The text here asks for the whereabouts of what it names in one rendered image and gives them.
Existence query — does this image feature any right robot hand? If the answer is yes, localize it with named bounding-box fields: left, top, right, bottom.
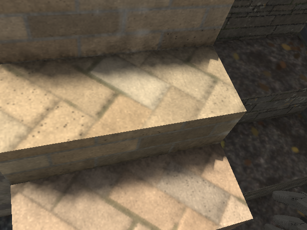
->
left=264, top=191, right=307, bottom=230

